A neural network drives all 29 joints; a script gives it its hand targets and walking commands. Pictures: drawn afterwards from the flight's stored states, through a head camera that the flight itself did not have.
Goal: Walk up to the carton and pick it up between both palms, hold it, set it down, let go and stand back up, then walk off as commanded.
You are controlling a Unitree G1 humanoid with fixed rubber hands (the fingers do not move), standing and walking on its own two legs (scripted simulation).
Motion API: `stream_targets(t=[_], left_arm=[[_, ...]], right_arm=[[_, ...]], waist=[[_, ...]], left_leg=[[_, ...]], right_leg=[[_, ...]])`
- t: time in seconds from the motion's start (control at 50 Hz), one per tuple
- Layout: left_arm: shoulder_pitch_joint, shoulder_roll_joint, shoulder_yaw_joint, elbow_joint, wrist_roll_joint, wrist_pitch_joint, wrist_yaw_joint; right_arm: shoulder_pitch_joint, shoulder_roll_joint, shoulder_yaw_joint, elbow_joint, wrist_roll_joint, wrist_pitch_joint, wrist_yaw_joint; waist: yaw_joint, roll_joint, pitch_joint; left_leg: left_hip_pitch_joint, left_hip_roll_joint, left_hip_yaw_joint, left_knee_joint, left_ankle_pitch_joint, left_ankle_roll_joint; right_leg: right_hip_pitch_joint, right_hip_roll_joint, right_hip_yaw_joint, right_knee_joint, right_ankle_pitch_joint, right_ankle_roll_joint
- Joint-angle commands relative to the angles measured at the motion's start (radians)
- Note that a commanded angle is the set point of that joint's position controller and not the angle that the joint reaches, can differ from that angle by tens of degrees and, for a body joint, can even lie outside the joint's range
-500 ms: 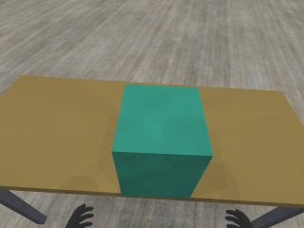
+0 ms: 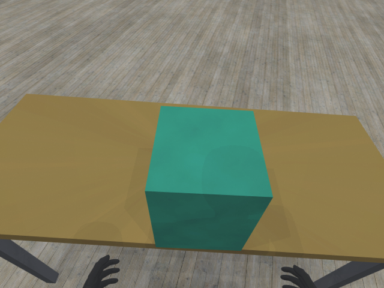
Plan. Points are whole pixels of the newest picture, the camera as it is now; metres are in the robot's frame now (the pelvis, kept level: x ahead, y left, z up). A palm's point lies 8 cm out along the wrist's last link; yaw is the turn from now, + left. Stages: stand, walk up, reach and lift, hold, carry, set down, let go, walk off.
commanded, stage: stand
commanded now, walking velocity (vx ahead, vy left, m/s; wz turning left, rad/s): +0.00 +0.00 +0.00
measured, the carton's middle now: (202, 181) +0.36 -0.01 +0.03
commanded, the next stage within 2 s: none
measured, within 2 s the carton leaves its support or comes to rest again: neither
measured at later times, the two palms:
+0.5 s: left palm out of the picture +0.09 +0.28 -0.13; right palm out of the picture +0.12 -0.27 -0.08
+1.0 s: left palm out of the picture +0.07 +0.28 -0.14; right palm out of the picture +0.10 -0.27 -0.09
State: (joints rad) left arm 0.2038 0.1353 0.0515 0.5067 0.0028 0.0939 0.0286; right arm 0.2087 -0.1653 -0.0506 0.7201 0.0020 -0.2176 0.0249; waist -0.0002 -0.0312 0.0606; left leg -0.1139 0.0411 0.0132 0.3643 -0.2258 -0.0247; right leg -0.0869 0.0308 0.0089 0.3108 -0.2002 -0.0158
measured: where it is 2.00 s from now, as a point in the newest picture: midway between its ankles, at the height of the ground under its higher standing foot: outside the picture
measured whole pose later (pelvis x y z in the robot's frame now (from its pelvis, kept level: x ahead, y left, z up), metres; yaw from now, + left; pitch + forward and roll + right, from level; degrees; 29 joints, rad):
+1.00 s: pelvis +0.00 +0.01 +0.00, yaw +0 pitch -2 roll -2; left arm 0.20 0.28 0.05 0.97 0.00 -0.01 0.01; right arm 0.21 -0.30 -0.05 0.82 -0.03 -0.03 -0.01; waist 0.00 -0.02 0.02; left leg -0.15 0.04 0.01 0.45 -0.27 0.00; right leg -0.10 0.03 0.01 0.35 -0.22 -0.01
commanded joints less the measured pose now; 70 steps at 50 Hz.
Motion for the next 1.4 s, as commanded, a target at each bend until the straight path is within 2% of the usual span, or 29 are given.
stream_targets(t=[0.0, 0.02, 0.16, 0.22, 0.24, 0.26, 0.3, 0.32, 0.36, 0.46, 0.5, 0.54, 0.56, 0.66, 0.68, 0.78, 0.8, 0.86, 0.9, 1.02, 1.06, 1.1, 1.12, 1.14, 1.18, 1.22, 1.26, 1.36, 1.38], left_arm=[[-0.082, 0.161, -0.042, -0.108, 0.037, 0.001, 0.003], [-0.004, 0.324, 0.065, -0.005, 0.038, -0.062, 0.004], [-0.062, 0.306, 0.045, 0.12, 0.04, -0.117, -0.019], [-0.04, 0.335, 0.044, 0.178, 0.037, -0.132, -0.024], [-0.045, 0.324, 0.037, 0.193, 0.038, -0.13, -0.027], [-0.051, 0.358, 0.04, 0.21, 0.047, -0.13, -0.025], [-0.04, 0.354, 0.035, 0.23, 0.037, -0.138, -0.031], [-0.074, 0.359, 0.035, 0.24, 0.038, -0.135, -0.035], [-0.069, 0.354, 0.031, 0.26, 0.029, -0.132, -0.039], [-0.044, 0.372, 0.029, 0.316, 0.035, -0.137, -0.033], [-0.064, 0.372, 0.03, 0.322, 0.035, -0.141, -0.035], [-0.067, 0.379, 0.027, 0.333, 0.032, -0.14, -0.033], [-0.076, 0.371, 0.021, 0.336, 0.033, -0.143, -0.03], [-0.091, 0.393, 0.032, 0.359, 0.032, -0.142, -0.031], [-0.055, 0.389, 0.029, 0.366, 0.029, -0.142, -0.031], [-0.065, 0.375, 0.021, 0.388, 0.028, -0.139, -0.032], [-0.056, 0.375, 0.02, 0.39, 0.026, -0.137, -0.03], [-0.076, 0.377, 0.023, 0.401, 0.027, -0.143, -0.032], [-0.069, 0.385, 0.023, 0.414, 0.025, -0.139, -0.032], [-0.08, 0.379, 0.019, 0.424, 0.028, -0.145, -0.027], [-0.079, 0.39, 0.022, 0.425, 0.029, -0.142, -0.028], [-0.101, 0.377, 0.018, 0.422, 0.025, -0.143, -0.032], [-0.073, 0.379, 0.022, 0.426, 0.019, -0.144, -0.029], [-0.071, 0.394, 0.021, 0.436, 0.024, -0.145, -0.028], [-0.071, 0.383, 0.018, 0.435, 0.02, -0.141, -0.024], [-0.094, 0.393, 0.029, 0.435, 0.026, -0.136, -0.021], [-0.088, 0.379, 0.021, 0.438, 0.019, -0.138, -0.021], [-0.065, 0.388, 0.024, 0.454, 0.02, -0.144, -0.024], [-0.072, 0.384, 0.025, 0.45, 0.018, -0.14, -0.025]], right_arm=[[-0.101, -0.162, -0.021, -0.032, 0.007, -0.026, 0.007], [-0.009, -0.293, -0.041, -0.035, -0.056, 0.068, -0.03], [-0.024, -0.286, -0.031, -0.037, -0.037, 0.149, -0.043], [-0.03, -0.303, -0.028, -0.029, -0.041, 0.163, -0.04], [-0.028, -0.33, -0.03, -0.026, -0.045, 0.157, -0.037], [-0.035, -0.304, -0.024, -0.027, -0.045, 0.163, -0.033], [-0.029, -0.341, -0.029, -0.015, -0.039, 0.165, -0.037], [-0.016, -0.325, -0.023, -0.012, -0.039, 0.164, -0.037], [-0.026, -0.344, -0.026, -0.01, -0.038, 0.161, -0.039], [-0.048, -0.337, -0.02, 0.01, -0.034, 0.162, -0.039], [-0.036, -0.331, -0.021, 0.019, -0.027, 0.166, -0.043], [-0.047, -0.341, -0.019, 0.019, -0.03, 0.173, -0.048], [-0.051, -0.341, -0.017, 0.023, -0.03, 0.174, -0.046], [-0.041, -0.329, -0.016, 0.049, -0.027, 0.177, -0.045], [-0.038, -0.354, -0.023, 0.043, -0.027, 0.174, -0.046], [-0.065, -0.354, -0.027, 0.063, -0.023, 0.169, -0.048], [-0.05, -0.369, -0.027, 0.065, -0.023, 0.173, -0.049], [-0.059, -0.343, -0.025, 0.071, -0.023, 0.168, -0.048], [-0.051, -0.339, -0.018, 0.072, -0.025, 0.169, -0.048], [-0.061, -0.344, -0.024, 0.087, -0.023, 0.172, -0.049], [-0.052, -0.359, -0.024, 0.091, -0.027, 0.172, -0.048], [-0.061, -0.347, -0.023, 0.092, -0.023, 0.171, -0.046], [-0.071, -0.356, -0.026, 0.099, -0.023, 0.174, -0.05], [-0.051, -0.357, -0.026, 0.11, -0.017, 0.178, -0.052], [-0.039, -0.357, -0.02, 0.111, -0.019, 0.174, -0.052], [-0.073, -0.335, -0.018, 0.103, -0.022, 0.173, -0.051], [-0.059, -0.353, -0.02, 0.113, -0.022, 0.171, -0.055], [-0.045, -0.347, -0.023, 0.131, -0.018, 0.173, -0.051], [-0.066, -0.367, -0.026, 0.129, -0.02, 0.175, -0.055]], waist=[[0.016, 0.098, -0.109], [0.028, 0.038, -0.185], [0.008, 0.057, -0.072], [0.009, 0.079, -0.099], [0.011, 0.135, -0.068], [0.002, 0.087, -0.084], [0.017, 0.109, -0.058], [-0.014, 0.13, -0.077], [0.005, 0.145, -0.055], [0.009, 0.137, -0.069], [0.009, 0.1, -0.095], [0.008, 0.114, -0.091], [0.008, 0.162, -0.053], [-0.001, 0.105, -0.081], [0.0, 0.149, -0.063], [0.008, 0.129, -0.07], [0.006, 0.164, -0.064], [0.002, 0.113, -0.055], [0.002, 0.158, -0.055], [-0.001, 0.13, -0.05], [0.001, 0.174, -0.077], [-0.007, 0.129, -0.084], [0.01, 0.155, -0.064], [0.003, 0.115, -0.057], [-0.002, 0.164, -0.044], [0.0, 0.12, -0.067], [-0.006, 0.152, -0.052], [0.002, 0.114, -0.082], [0.003, 0.154, -0.074]], left_leg=[[0.159, -0.042, 0.067, 0.002, 0.213, -0.011], [0.039, 0.067, -0.042, 0.076, 0.39, 0.031], [-0.061, 0.066, -0.056, 0.045, 0.104, 0.055], [-0.043, 0.06, -0.063, 0.034, 0.089, 0.06], [-0.073, 0.065, -0.079, 0.027, 0.087, 0.067], [-0.058, 0.069, -0.08, 0.021, 0.094, 0.06], [-0.081, 0.063, -0.079, 0.016, 0.084, 0.067], [-0.056, 0.067, -0.077, 0.014, 0.096, 0.064], [-0.073, 0.077, -0.091, 0.019, 0.124, 0.071], [-0.049, 0.077, -0.105, 0.01, 0.149, 0.072], [-0.04, 0.081, -0.101, 0.017, 0.159, 0.072], [-0.04, 0.077, -0.102, 0.014, 0.16, 0.07], [-0.067, 0.074, -0.096, 0.003, 0.148, 0.069], [-0.038, 0.079, -0.097, 0.008, 0.186, 0.063], [-0.041, 0.077, -0.1, 0.015, 0.179, 0.068], [-0.034, 0.078, -0.103, 0.006, 0.186, 0.067], [-0.038, 0.075, -0.098, -0.003, 0.195, 0.062], [-0.033, 0.084, -0.095, 0.004, 0.204, 0.068], [-0.053, 0.084, -0.098, -0.005, 0.176, 0.066], [-0.037, 0.082, -0.104, -0.015, 0.188, 0.065], [-0.008, 0.079, -0.094, -0.013, 0.208, 0.06], [-0.022, 0.085, -0.095, -0.014, 0.208, 0.061], [-0.028, 0.08, -0.09, -0.01, 0.21, 0.06], [-0.024, 0.084, -0.103, -0.013, 0.222, 0.063], [-0.032, 0.086, -0.095, -0.018, 0.198, 0.065], [-0.013, 0.086, -0.097, -0.016, 0.202, 0.06], [-0.014, 0.084, -0.098, -0.009, 0.211, 0.061], [0.012, 0.085, -0.103, -0.013, 0.274, 0.066], [0.012, 0.084, -0.085, -0.007, 0.253, 0.063]], right_leg=[[-0.093, -0.016, -0.026, -0.015, 0.138, 0.002], [-0.047, -0.095, 0.055, 0.095, 0.255, 0.002], [-0.089, -0.115, 0.1, 0.036, 0.107, -0.015], [-0.093, -0.106, 0.095, 0.034, 0.09, -0.015], [-0.067, -0.121, 0.106, 0.026, 0.115, -0.018], [-0.074, -0.111, 0.097, 0.033, 0.112, -0.021], [-0.063, -0.117, 0.105, 0.027, 0.123, -0.016], [-0.07, -0.122, 0.107, 0.033, 0.119, -0.016], [-0.076, -0.121, 0.11, 0.024, 0.119, -0.017], [-0.064, -0.121, 0.104, 0.021, 0.128, -0.019], [-0.039, -0.119, 0.095, 0.028, 0.17, -0.02], [-0.049, -0.128, 0.099, 0.03, 0.157, -0.021], [-0.048, -0.129, 0.117, 0.02, 0.174, -0.026], [-0.048, -0.127, 0.11, 0.027, 0.168, -0.028], [-0.054, -0.13, 0.114, 0.021, 0.17, -0.025], [-0.048, -0.133, 0.113, 0.023, 0.179, -0.033], [-0.03, -0.13, 0.108, 0.023, 0.204, -0.029], [-0.054, -0.132, 0.103, 0.015, 0.207, -0.026], [-0.035, -0.131, 0.115, 0.012, 0.175, -0.026], [-0.038, -0.134, 0.102, 0.011, 0.208, -0.027], [-0.04, -0.138, 0.113, 0.012, 0.188, -0.033], [-0.021, -0.135, 0.109, 0.011, 0.211, -0.033], [-0.037, -0.138, 0.114, 0.008, 0.198, -0.03], [-0.041, -0.139, 0.107, 0.01, 0.195, -0.029], [-0.043, -0.144, 0.12, 0.01, 0.206, -0.033], [-0.049, -0.135, 0.106, 0.012, 0.183, -0.033], [-0.045, -0.138, 0.12, 0.001, 0.211, -0.033], [-0.03, -0.14, 0.101, 0.022, 0.241, -0.03], [-0.04, -0.139, 0.113, 0.003, 0.252, -0.028]])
